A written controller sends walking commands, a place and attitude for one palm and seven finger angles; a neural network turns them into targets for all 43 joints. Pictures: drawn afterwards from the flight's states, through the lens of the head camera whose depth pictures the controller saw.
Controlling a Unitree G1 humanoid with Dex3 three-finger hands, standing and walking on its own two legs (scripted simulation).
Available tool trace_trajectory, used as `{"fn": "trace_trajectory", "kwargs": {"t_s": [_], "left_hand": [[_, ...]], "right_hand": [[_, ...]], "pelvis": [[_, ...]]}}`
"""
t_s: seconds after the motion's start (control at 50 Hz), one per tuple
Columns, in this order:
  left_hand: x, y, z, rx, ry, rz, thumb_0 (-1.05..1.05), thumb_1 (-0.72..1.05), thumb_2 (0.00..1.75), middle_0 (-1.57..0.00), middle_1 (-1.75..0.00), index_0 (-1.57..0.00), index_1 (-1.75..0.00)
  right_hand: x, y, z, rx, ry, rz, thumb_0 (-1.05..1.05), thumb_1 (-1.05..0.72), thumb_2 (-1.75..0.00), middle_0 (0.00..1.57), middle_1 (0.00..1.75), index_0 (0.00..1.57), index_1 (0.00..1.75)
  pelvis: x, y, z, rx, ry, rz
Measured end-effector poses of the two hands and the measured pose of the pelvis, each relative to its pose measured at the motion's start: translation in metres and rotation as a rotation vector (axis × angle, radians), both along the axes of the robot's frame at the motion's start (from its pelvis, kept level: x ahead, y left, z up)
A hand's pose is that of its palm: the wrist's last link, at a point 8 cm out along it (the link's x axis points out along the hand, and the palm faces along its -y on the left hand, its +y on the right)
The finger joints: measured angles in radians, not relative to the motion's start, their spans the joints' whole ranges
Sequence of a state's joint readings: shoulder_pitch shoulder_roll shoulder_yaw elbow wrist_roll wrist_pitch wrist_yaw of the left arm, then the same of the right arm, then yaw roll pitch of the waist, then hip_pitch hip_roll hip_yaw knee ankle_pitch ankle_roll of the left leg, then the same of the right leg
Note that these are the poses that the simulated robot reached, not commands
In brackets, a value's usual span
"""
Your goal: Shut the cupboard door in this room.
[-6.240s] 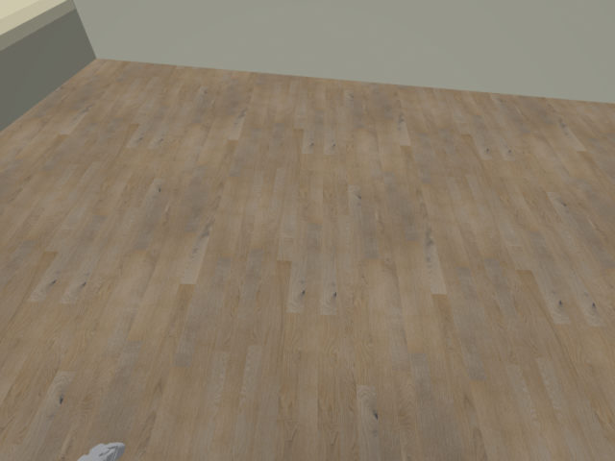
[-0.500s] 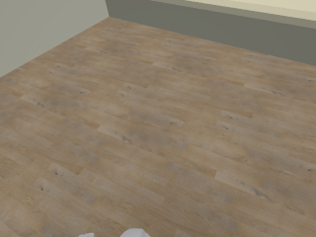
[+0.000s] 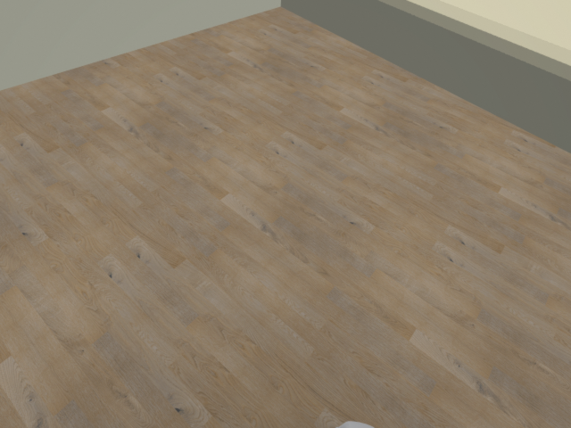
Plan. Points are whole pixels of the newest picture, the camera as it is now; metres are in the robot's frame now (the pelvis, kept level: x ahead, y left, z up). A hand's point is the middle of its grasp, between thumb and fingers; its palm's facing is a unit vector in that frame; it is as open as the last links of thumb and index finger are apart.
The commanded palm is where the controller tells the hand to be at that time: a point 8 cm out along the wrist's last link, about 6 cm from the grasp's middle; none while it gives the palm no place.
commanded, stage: turn or walk to find it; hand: left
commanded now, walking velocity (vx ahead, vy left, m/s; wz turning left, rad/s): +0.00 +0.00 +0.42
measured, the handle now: out of the picture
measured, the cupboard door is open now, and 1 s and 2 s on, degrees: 40 40 40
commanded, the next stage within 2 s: none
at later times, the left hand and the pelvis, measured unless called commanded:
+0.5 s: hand out of the picture +0.00 +0.16 -0.16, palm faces +0.24 -0.94 -0.25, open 7.4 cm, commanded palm none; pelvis -0.03 -0.04 +0.00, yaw +14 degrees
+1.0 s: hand out of the picture -0.06 +0.19 -0.16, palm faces +0.43 -0.85 -0.29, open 7.4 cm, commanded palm none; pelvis -0.05 -0.04 -0.01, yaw +25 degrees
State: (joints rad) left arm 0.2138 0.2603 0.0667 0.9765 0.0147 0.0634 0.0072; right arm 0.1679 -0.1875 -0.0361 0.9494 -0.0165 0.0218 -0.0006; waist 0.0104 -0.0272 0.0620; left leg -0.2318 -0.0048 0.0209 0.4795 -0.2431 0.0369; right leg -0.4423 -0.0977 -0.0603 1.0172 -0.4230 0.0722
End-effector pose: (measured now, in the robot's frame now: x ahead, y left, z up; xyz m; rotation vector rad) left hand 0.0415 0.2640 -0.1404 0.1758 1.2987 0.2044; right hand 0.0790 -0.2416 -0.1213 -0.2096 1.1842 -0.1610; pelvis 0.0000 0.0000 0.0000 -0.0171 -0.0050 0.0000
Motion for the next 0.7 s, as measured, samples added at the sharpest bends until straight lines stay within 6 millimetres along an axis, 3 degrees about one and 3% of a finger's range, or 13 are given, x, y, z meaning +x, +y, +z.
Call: {"fn": "trace_trajectory", "kwargs": {"t_s": [0.12,0.26,0.38,0.48,0.64,0.7], "left_hand": [[0.011,-0.012,0.01,0.011,-0.071,0.013,0.01,0.91,0.9,-0.2,-0.3,-0.2,-0.3],[0.01,-0.044,0.018,0.044,-0.161,0.028,0.0,0.9,0.9,-0.2,-0.3,-0.2,-0.3],[-0.023,-0.058,0.025,0.042,-0.138,0.097,0.0,0.9,0.9,-0.2,-0.3,-0.2,-0.3],[-0.054,-0.057,0.019,0.025,-0.098,0.155,0.0,0.9,0.9,-0.2,-0.3,-0.2,-0.3],[-0.122,-0.025,-0.013,-0.006,-0.016,0.291,0.0,0.9,0.9,-0.2,-0.3,-0.2,-0.3],[-0.142,-0.015,-0.015,-0.001,0.03,0.324,0.01,0.9,0.9,-0.2,-0.3,-0.2,-0.3]], "right_hand": [[-0.005,-0.002,-0.009,0.034,0.019,0.021,0.0,-0.9,-0.9,0.21,0.3,0.21,0.3],[-0.017,-0.027,-0.034,0.073,0.062,0.035,0.0,-0.9,-0.9,0.21,0.3,0.21,0.3],[-0.018,-0.042,-0.031,0.063,0.109,0.088,0.0,-0.9,-0.9,0.2,0.3,0.2,0.3],[-0.013,-0.039,-0.025,0.039,0.134,0.143,0.0,-0.91,-0.9,0.2,0.3,0.2,0.3],[0.019,0.001,-0.02,-0.016,0.054,0.277,0.0,-0.91,-0.9,0.2,0.3,0.2,0.3],[0.024,0.017,-0.013,-0.015,0.018,0.311,0.0,-0.91,-0.9,0.2,0.3,0.2,0.3]], "pelvis": [[-0.006,-0.007,0.0,0.009,0.004,0.048],[-0.014,-0.031,-0.01,0.027,-0.002,0.112],[-0.021,-0.039,-0.002,0.044,-0.011,0.178],[-0.026,-0.037,-0.001,0.052,-0.009,0.229],[-0.042,-0.012,-0.016,0.024,-0.001,0.31],[-0.048,-0.008,-0.014,0.026,-0.006,0.317]]}}
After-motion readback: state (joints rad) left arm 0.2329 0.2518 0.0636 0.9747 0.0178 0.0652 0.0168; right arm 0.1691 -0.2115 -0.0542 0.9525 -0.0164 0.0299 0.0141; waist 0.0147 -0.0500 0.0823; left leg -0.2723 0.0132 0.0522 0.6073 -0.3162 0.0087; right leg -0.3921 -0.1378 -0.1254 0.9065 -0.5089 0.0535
